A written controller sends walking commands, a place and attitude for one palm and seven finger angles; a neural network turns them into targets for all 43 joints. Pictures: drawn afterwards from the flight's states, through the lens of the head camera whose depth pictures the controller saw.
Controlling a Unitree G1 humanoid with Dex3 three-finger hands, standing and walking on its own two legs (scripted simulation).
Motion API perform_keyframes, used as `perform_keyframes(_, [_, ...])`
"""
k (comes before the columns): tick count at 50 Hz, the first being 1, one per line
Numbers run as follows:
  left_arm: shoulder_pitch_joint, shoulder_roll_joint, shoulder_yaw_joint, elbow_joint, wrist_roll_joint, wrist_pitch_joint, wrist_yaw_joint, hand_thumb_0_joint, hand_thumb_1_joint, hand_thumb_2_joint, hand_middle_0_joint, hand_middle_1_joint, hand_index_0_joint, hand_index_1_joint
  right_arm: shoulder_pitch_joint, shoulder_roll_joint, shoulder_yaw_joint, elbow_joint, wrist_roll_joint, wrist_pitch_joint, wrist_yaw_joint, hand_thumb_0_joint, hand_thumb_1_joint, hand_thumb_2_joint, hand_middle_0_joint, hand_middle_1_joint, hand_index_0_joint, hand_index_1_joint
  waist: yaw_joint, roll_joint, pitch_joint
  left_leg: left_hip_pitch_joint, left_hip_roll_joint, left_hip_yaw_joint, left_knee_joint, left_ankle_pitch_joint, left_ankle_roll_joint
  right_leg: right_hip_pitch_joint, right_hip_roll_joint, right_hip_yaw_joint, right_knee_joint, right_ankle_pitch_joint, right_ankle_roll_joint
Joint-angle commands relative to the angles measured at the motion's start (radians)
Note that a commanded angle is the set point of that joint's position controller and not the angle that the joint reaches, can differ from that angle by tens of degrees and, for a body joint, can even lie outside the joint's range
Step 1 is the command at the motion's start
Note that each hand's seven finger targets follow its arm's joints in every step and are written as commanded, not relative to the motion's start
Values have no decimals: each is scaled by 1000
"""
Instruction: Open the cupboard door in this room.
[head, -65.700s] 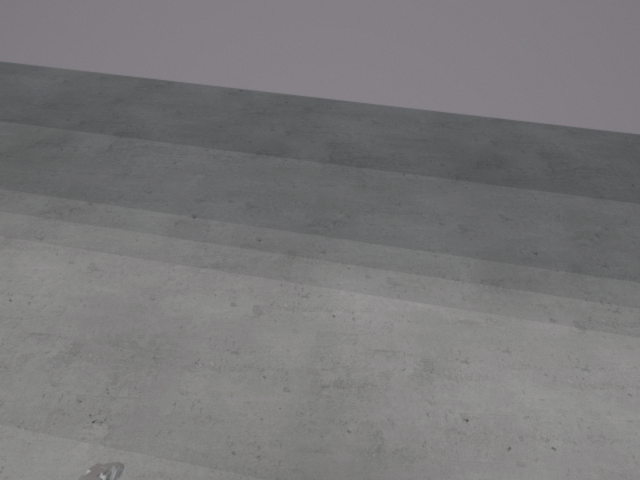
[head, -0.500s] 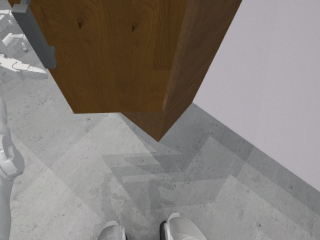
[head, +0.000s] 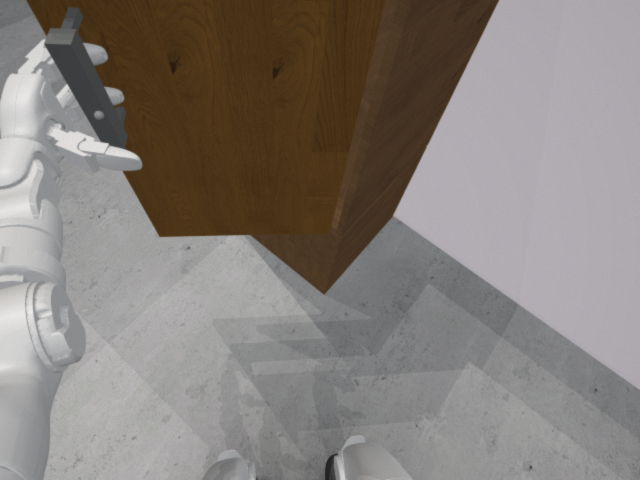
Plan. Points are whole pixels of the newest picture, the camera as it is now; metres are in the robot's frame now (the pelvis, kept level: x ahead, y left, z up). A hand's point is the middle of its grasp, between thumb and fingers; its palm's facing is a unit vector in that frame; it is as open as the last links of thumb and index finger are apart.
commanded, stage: slide the fingers in behind the handle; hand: left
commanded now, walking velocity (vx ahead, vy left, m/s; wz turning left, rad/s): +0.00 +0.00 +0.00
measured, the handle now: (96, 84) +0.58 +0.21 +0.11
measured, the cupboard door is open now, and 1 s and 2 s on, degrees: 44 44 51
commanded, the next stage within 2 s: close the thumb around the handle in 0.74 s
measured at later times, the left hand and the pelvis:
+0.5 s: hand (113, 115) +0.52 +0.19 +0.11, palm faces +0.00 -1.00 -0.02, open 14.1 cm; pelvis +0.00 -0.01 +0.00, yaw +1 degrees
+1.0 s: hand (111, 118) +0.52 +0.19 +0.11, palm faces -0.01 -1.00 -0.01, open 13.4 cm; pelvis +0.00 +0.00 +0.00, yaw +0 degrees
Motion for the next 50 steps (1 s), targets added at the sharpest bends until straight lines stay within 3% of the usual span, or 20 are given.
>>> perform_keyframes(1, [-462,222,20,-262,-31,-91,9,0,-500,300,-300,-1200,-300,-1200,191,-180,-81,-31,0,-17,-7,0,-900,-900,200,300,200,300,5,151,-497,418,-37,-56,-61,511,20,154,34,16,-62,420,-11])
perform_keyframes(4, [-463,188,-7,-217,-31,-74,16,0,-500,300,-300,-1200,-300,-1200,185,-179,-78,-25,2,-17,-4,0,-900,-900,200,300,200,300,-6,123,-431,377,-40,-54,-69,461,22,143,33,14,-69,391,-10])
perform_keyframes(6, [-487,198,0,-231,-27,-76,28,0,-500,300,-300,-1200,-300,-1200,187,-180,-78,-24,0,-17,-5,0,-900,-900,200,300,200,300,-7,126,-447,378,-41,-56,-69,467,24,152,31,18,-66,401,-10])
perform_keyframes(13, [-501,118,-53,-239,-22,-91,48,0,-500,300,-300,-1200,-300,-1200,188,-173,-83,-10,-3,-27,1,0,-900,-900,200,300,200,300,-19,130,-456,400,-42,-58,-65,451,22,128,31,16,-69,383,-10])
perform_keyframes(16, [-513,109,-58,-249,-26,-97,46,0,-500,300,-300,-1200,-300,-1200,186,-174,-84,-6,-3,-31,2,0,-900,-900,200,300,200,300,-19,143,-477,407,-45,-56,-65,448,23,137,30,20,-71,388,-11])
perform_keyframes(18, [-506,129,-44,-206,-25,-87,46,0,-500,300,-300,-1200,-300,-1200,191,-177,-82,2,-2,-32,0,0,-900,-900,200,300,200,300,-25,97,-438,365,-46,-55,-68,417,27,146,31,21,-76,378,-10])
perform_keyframes(20, [-522,135,-48,-196,-25,-84,42,0,-500,300,-300,-1200,-300,-1200,194,-178,-78,4,-2,-33,-5,0,-900,-900,200,300,200,300,-30,106,-416,348,-49,-54,-70,409,29,146,30,21,-75,378,-12])
perform_keyframes(24, [-520,137,-43,-233,-25,-91,39,0,-500,300,-300,-1200,-300,-1200,198,-176,-82,4,-5,-36,-2,0,-900,-900,200,300,200,300,-17,142,-479,401,-46,-60,-67,453,23,146,29,19,-70,392,-12])
perform_keyframes(26, [-509,92,-67,-249,-35,-97,36,0,-500,300,-300,-1200,-300,-1200,195,-170,-83,2,-6,-38,3,0,-900,-900,200,300,200,300,-16,158,-494,426,-47,-58,-63,491,22,145,31,16,-67,417,-13])
perform_keyframes(27, [-496,138,-28,-248,-35,-99,39,0,-500,300,-300,-1200,-300,-1200,198,-176,-85,5,-7,-36,1,0,-900,-900,200,300,200,300,-6,142,-494,415,-44,-58,-61,489,22,157,31,18,-67,422,-13])
perform_keyframes(29, [-482,138,-28,-248,-37,-98,36,0,-500,300,-300,-1200,-300,-1200,191,-176,-84,-2,-4,-36,3,0,-900,-900,200,300,200,300,-4,115,-478,382,-49,-51,-71,455,25,186,32,21,-73,422,-12])
perform_keyframes(31, [-473,141,-26,-261,-37,-105,37,0,-500,300,-300,-1200,-300,-1200,188,-174,-83,-3,-3,-34,1,0,-900,-900,200,300,200,300,1,147,-488,405,-48,-52,-71,481,23,177,31,20,-70,431,-14])
perform_keyframes(33, [-471,112,-52,-235,-36,-97,36,0,-500,300,-300,-1200,-300,-1200,182,-173,-82,-2,-2,-32,1,0,-900,-900,200,300,200,300,-10,125,-437,378,-49,-50,-76,445,24,164,31,18,-76,407,-12])
perform_keyframes(34, [-485,133,-36,-246,-38,-98,39,0,-500,300,-300,-1200,-300,-1200,182,-177,-83,-1,-2,-32,0,0,-900,-900,200,300,200,300,-12,117,-436,373,-49,-48,-76,424,27,167,31,22,-82,397,-11])
perform_keyframes(37, [-465,173,-3,-240,-35,-101,38,0,-500,300,-300,-1200,-300,-1200,185,-178,-83,-3,-1,-33,-3,0,-900,-900,200,300,200,300,1,122,-463,378,-50,-47,-74,452,26,188,30,24,-74,422,-13])
perform_keyframes(38, [-470,153,-24,-243,-36,-99,34,0,-500,300,-300,-1200,-300,-1200,180,-176,-82,-5,0,-33,-3,0,-900,-900,200,300,200,300,-7,115,-459,373,-50,-44,-76,447,28,190,29,25,-76,425,-10])
perform_keyframes(42, [-435,156,-3,-272,-42,-109,33,0,-500,300,-300,-1200,-300,-1200,182,-172,-85,-10,-3,-32,0,0,-900,-900,200,300,200,300,17,137,-509,417,-47,-51,-68,529,21,203,30,20,-61,472,-14])
perform_keyframes(44, [-443,134,-24,-256,-43,-102,33,0,-388,348,-308,-1212,-308,-1212,173,-172,-83,-11,-1,-30,2,0,-900,-900,200,300,200,300,3,115,-454,388,-47,-48,-76,484,23,191,32,18,-70,442,-11])
perform_keyframes(45, [-439,157,0,-248,-44,-104,37,0,-332,372,-312,-1218,-312,-1218,180,-174,-84,-11,-1,-29,-2,0,-900,-900,200,300,200,300,4,95,-449,379,-49,-46,-72,487,28,199,33,20,-70,450,-13])
perform_keyframes(50, [-434,144,-3,-298,-48,-113,38,0,-52,492,-332,-1248,-332,-1248,176,-171,-88,-17,-3,-30,0,0,-900,-900,200,300,200,300,17,142,-497,436,-45,-51,-68,550,21,195,32,16,-61,469,-16])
